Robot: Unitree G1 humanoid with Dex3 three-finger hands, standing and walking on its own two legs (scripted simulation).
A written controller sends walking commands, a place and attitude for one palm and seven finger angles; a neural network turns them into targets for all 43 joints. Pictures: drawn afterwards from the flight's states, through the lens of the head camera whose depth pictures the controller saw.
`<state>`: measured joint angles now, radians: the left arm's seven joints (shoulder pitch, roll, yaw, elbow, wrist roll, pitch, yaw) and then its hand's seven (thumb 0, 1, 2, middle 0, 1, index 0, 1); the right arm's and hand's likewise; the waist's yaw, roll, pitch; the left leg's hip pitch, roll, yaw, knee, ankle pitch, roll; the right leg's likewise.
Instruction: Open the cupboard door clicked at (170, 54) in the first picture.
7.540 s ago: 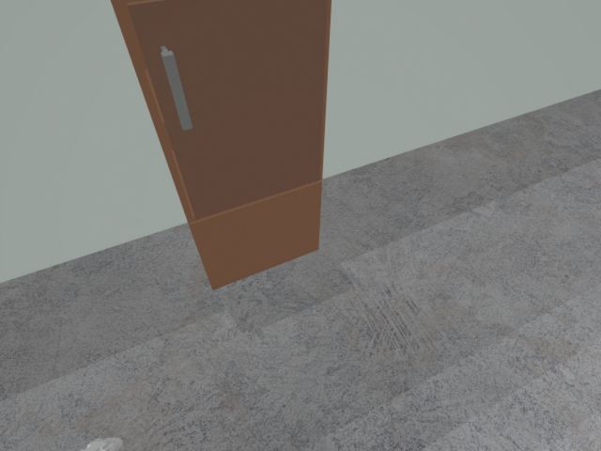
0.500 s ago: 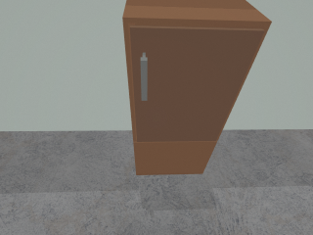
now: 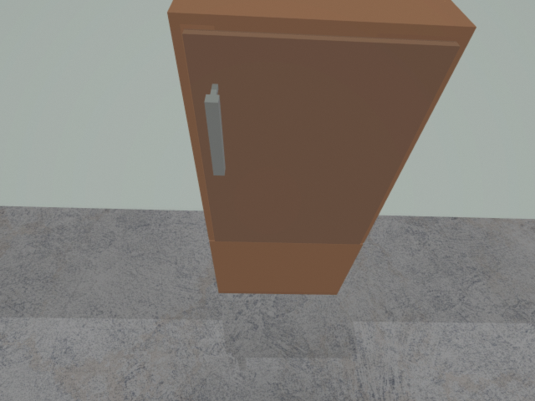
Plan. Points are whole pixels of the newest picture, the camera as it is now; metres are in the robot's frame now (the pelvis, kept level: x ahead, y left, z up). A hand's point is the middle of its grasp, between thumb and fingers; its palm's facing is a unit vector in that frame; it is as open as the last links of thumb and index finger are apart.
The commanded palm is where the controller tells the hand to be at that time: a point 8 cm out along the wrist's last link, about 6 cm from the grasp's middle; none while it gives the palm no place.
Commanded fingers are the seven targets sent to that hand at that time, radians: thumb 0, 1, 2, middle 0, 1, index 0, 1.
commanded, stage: shuffle to correct the standing spot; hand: left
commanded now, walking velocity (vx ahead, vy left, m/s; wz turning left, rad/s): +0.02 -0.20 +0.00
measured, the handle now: (217, 132) +0.55 +0.12 +0.08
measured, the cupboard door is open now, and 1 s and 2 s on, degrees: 0 0 0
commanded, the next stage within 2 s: come to a stop and stand still in 0.14 s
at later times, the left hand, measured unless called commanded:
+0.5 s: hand out of the picture +0.10 +0.09 -0.18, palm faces +0.06 -0.98 -0.21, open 7.3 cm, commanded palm none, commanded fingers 0.00 0.90 0.90 -0.20 -0.30 -0.20 -0.30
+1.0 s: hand out of the picture +0.03 +0.13 -0.18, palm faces +0.13 -0.97 -0.20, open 7.4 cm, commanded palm none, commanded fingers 0.00 0.90 0.90 -0.20 -0.30 -0.20 -0.30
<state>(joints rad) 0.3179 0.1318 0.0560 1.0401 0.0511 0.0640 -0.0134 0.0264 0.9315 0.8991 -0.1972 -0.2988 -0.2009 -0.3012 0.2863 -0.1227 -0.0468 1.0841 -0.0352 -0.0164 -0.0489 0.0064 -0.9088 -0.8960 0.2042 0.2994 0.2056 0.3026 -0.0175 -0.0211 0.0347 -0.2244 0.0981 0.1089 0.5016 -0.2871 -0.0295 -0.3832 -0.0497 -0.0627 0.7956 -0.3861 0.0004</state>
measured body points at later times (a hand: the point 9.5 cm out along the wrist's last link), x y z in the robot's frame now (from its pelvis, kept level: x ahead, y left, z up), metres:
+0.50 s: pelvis +0.07 -0.09 -0.01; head +0.11 -0.09 +0.44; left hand +0.10 +0.14 -0.16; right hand +0.13 -0.32 -0.16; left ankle +0.04 +0.03 -0.74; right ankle +0.05 -0.22 -0.74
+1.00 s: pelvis +0.04 -0.06 +0.00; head +0.06 -0.04 +0.45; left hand +0.02 +0.18 -0.17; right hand +0.13 -0.28 -0.14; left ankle +0.04 +0.03 -0.74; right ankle +0.02 -0.20 -0.71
